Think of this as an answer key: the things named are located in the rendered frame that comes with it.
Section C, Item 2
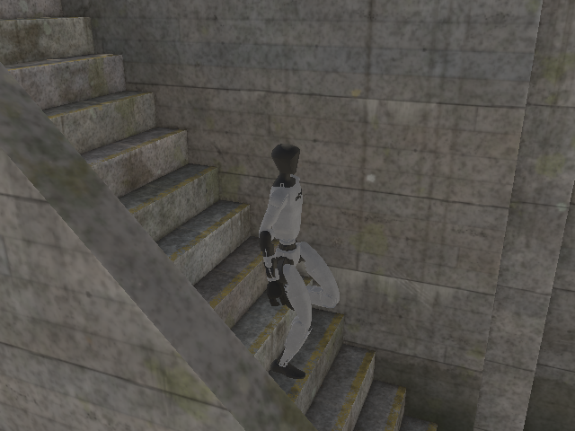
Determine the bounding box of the robot right forearm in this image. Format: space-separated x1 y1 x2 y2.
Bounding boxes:
259 231 279 282

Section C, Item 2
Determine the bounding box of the right robot shin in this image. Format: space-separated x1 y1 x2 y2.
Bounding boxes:
279 321 312 367

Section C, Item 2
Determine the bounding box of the robot right upper arm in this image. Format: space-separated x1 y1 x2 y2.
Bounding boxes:
259 188 288 240

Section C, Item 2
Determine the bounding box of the robot left foot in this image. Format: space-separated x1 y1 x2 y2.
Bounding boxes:
283 285 294 311

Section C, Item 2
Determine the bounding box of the robot right hand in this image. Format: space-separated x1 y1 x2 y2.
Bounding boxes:
267 280 290 306

